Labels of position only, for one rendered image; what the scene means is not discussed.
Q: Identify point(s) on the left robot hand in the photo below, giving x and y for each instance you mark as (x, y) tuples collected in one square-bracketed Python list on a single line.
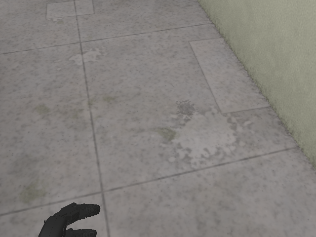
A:
[(55, 226)]

